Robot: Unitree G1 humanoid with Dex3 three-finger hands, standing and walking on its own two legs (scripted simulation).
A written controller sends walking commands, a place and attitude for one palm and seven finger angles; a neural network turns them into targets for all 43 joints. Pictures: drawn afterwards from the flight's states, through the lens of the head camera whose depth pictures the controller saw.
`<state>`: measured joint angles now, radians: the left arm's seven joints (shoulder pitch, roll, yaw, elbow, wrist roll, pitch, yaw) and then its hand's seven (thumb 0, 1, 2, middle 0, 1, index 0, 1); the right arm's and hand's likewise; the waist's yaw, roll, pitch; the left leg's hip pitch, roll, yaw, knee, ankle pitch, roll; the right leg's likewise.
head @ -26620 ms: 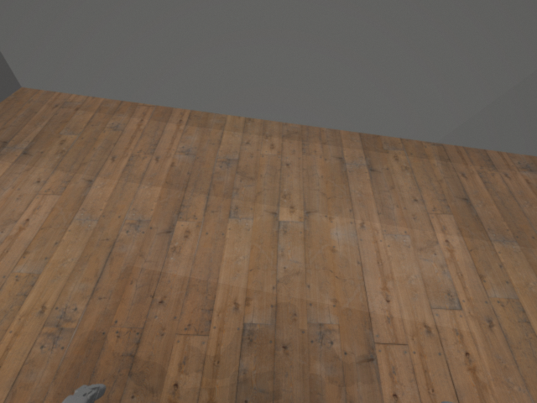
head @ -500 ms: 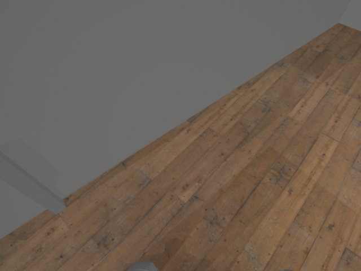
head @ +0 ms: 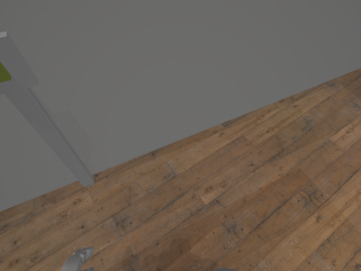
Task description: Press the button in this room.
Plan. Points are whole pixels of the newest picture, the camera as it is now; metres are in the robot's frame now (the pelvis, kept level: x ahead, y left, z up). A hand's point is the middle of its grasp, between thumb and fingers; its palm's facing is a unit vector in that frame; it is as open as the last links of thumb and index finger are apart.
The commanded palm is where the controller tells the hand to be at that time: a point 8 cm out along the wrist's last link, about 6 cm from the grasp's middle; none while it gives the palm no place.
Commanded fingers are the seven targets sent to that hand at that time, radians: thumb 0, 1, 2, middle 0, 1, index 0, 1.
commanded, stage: turn to face it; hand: left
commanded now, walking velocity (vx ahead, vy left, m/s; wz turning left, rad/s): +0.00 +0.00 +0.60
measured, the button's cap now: out of the picture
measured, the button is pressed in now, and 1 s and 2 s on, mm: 0 0 0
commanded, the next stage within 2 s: take the last steps up to it in 0.62 s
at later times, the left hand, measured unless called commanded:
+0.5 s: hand out of the picture -0.05 +0.20 -0.17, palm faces +0.34 -0.90 -0.27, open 7.4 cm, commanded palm none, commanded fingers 0.00 0.90 0.90 -0.20 -0.30 -0.20 -0.30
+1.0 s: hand out of the picture -0.03 +0.18 -0.16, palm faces +0.44 -0.87 -0.23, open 7.4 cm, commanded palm none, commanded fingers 0.00 0.90 0.90 -0.20 -0.30 -0.20 -0.30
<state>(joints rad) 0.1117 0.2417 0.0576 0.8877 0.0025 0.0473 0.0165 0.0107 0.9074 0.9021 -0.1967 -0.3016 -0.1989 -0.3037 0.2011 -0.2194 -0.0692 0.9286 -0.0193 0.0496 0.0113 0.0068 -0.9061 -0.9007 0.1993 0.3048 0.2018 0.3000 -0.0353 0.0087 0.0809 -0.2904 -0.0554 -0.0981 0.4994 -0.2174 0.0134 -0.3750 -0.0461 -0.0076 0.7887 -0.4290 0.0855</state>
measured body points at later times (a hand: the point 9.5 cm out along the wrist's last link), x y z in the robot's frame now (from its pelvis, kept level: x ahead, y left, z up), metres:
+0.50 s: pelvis -0.02 -0.01 +0.00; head +0.03 +0.01 +0.44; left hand -0.07 +0.25 -0.15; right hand +0.16 -0.23 -0.14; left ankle -0.07 +0.10 -0.73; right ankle +0.00 -0.13 -0.74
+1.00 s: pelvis +0.00 -0.01 +0.00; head +0.02 -0.03 +0.44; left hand -0.06 +0.22 -0.14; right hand +0.12 -0.21 -0.17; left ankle -0.06 +0.10 -0.72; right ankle +0.02 -0.10 -0.74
